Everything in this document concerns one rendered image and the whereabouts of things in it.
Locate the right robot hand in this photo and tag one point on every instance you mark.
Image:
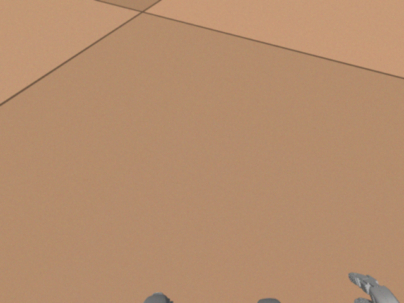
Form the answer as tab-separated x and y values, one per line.
379	294

